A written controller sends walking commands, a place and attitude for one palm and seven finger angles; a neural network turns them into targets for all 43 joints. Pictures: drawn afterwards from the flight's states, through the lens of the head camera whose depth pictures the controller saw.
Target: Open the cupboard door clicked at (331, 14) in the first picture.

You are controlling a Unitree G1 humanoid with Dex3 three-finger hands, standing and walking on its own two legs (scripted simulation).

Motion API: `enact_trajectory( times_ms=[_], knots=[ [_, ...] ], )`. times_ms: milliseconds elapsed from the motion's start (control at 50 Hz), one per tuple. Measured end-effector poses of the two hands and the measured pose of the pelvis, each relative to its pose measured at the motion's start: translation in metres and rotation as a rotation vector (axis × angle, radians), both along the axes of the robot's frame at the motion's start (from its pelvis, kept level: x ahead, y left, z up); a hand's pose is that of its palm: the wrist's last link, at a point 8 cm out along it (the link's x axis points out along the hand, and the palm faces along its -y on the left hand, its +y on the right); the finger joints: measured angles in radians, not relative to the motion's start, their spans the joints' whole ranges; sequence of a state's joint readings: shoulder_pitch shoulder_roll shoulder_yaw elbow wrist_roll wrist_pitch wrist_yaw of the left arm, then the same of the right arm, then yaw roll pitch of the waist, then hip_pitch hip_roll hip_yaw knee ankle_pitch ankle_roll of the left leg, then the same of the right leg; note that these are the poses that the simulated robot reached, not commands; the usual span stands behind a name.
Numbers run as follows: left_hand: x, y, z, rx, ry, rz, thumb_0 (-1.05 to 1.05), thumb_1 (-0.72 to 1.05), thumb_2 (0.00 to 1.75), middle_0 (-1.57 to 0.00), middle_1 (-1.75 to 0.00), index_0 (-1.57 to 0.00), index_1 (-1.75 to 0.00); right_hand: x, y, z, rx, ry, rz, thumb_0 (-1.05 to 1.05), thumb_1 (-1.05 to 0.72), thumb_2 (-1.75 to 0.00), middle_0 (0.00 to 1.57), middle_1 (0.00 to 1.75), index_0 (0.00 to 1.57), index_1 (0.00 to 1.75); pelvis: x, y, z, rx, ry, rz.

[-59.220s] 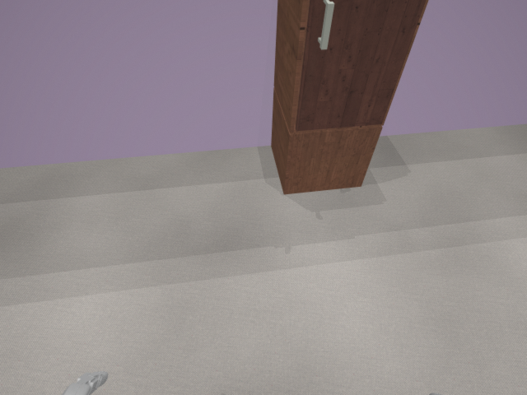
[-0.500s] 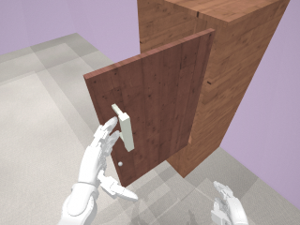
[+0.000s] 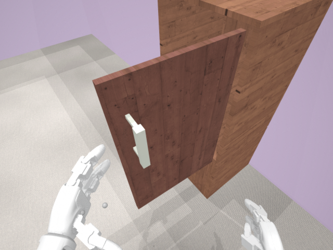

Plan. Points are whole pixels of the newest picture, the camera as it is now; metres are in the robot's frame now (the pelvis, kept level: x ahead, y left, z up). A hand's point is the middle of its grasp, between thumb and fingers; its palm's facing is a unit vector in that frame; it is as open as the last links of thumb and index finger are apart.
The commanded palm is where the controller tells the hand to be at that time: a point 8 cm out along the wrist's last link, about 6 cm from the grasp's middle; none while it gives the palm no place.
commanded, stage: slide the hand sideways off the handle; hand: left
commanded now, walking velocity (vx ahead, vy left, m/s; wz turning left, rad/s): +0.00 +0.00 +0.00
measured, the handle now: (137, 142) +0.33 +0.11 +0.11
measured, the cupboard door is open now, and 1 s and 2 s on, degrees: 86 86 86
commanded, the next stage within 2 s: draw the hand back to the body in 0.12 s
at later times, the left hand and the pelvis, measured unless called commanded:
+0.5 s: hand (84, 200) +0.18 +0.17 +0.12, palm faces -0.01 -1.00 -0.08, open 16.3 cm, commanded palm +0.14 +0.23 +0.13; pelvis -0.01 +0.01 +0.00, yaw +0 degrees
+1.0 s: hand (50, 186) +0.19 +0.23 +0.14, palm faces +0.29 -0.89 -0.34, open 14.1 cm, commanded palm +0.15 +0.28 +0.16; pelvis +0.01 +0.02 +0.02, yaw -1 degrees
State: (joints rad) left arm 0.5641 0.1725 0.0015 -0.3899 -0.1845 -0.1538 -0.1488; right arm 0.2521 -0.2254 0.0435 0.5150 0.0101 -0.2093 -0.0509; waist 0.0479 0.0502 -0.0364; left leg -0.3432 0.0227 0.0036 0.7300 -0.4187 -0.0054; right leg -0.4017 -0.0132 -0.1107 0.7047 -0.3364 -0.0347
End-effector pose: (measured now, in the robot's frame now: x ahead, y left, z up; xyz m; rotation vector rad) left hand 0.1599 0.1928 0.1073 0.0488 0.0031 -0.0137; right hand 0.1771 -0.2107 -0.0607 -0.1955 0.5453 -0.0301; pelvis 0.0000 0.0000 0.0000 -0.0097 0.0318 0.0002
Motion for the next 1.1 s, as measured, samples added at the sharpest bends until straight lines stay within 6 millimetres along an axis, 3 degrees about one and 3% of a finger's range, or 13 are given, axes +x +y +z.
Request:
enact_trajectory(
  times_ms=[280, 720, 900, 1100],
  knots=[
    [-0.002, 0.014, -0.004, -0.013, 0.002, -0.016, -0.02, -0.5, 0.3, -0.15, -0.3, -0.15, -0.3, -0.01, 0.002, -0.001, -0.01, -0.027, -0.022, 0.01, -0.91, -0.89, 0.2, 0.3, 0.2, 0.3, -0.007, 0.007, -0.003, -0.007, 0.0, 0.0],
    [0.0, 0.055, 0.03, 0.046, -0.025, 0.01, -0.02, -0.48, 0.31, -0.15, -0.3, -0.15, -0.3, 0.007, 0.025, 0.015, 0.008, -0.077, 0.004, 0.01, -0.9, -0.89, 0.21, 0.3, 0.2, 0.3, 0.001, 0.02, 0.006, -0.016, -0.039, 0.002],
    [-0.006, 0.077, 0.045, 0.263, -0.035, 0.259, -0.02, -0.28, 0.4, -0.16, -0.3, -0.16, -0.3, 0.01, 0.026, 0.019, -0.032, -0.025, 0.006, 0.01, -0.9, -0.89, 0.21, 0.3, 0.2, 0.3, 0.005, 0.022, 0.015, -0.016, -0.073, -0.008],
    [0.003, 0.093, 0.063, 0.364, -0.07, 0.342, -0.01, 0.04, 0.54, -0.18, -0.3, -0.17, -0.3, 0.009, 0.026, 0.008, -0.039, 0.078, -0.006, 0.01, -0.9, -0.89, 0.21, 0.3, 0.2, 0.3, 0.015, 0.025, 0.023, -0.009, -0.093, -0.014]
  ],
)
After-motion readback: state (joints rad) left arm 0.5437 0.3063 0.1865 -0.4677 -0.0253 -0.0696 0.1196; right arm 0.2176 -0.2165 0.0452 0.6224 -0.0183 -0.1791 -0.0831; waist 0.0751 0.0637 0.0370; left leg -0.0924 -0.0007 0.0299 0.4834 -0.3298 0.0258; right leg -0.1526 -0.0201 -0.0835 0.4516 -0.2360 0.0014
